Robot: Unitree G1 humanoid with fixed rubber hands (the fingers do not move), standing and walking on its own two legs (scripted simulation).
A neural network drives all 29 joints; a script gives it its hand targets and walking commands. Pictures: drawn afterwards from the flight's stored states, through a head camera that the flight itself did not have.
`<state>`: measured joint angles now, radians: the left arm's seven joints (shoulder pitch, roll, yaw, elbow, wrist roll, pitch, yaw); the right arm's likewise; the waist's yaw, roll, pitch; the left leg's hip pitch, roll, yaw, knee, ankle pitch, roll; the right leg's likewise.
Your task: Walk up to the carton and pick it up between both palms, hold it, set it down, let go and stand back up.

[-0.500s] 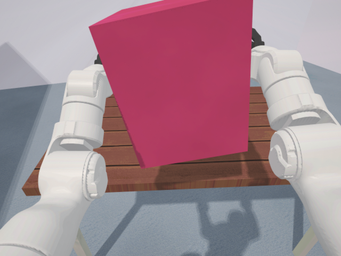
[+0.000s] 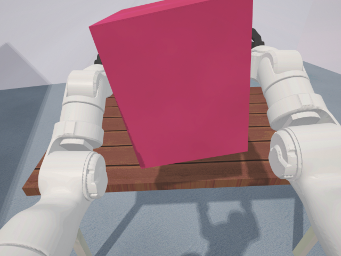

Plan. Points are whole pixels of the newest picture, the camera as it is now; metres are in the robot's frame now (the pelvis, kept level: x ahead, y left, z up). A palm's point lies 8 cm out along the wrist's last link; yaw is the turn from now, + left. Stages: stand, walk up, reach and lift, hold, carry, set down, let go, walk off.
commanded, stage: hold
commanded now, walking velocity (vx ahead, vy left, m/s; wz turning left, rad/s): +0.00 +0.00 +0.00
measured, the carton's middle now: (177, 72) +0.43 +0.01 +0.31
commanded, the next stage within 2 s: set down in 0.56 s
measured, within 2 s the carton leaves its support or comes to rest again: neither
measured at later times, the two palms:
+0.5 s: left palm (102, 76) +0.37 +0.17 +0.31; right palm (253, 59) +0.39 -0.14 +0.35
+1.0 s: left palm (105, 68) +0.40 +0.17 +0.32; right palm (252, 52) +0.41 -0.15 +0.36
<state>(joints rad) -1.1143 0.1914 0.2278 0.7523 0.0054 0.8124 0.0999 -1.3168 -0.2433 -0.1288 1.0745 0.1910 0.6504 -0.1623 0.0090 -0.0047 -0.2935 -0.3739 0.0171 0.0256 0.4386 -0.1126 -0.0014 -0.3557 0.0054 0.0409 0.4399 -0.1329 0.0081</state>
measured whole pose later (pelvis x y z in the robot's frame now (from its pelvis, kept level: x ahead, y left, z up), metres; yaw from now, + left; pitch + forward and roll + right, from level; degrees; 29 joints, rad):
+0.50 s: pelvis +0.00 +0.00 +0.00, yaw +0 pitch +3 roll +0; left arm -1.11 0.19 0.23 0.75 0.01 0.81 0.10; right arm -1.32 -0.24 -0.13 1.07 0.19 0.65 -0.16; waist 0.01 0.00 -0.29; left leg -0.37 0.02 0.03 0.44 -0.11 0.00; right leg -0.36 0.01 0.04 0.44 -0.13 0.01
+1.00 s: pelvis +0.01 +0.00 +0.00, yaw +0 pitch +3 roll +0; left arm -1.21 0.20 0.28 0.92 0.08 0.65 0.05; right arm -1.37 -0.26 -0.12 1.17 0.19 0.53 -0.16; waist 0.01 -0.01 -0.28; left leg -0.37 0.02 0.02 0.43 -0.12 0.00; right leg -0.35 0.01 0.04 0.44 -0.14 0.01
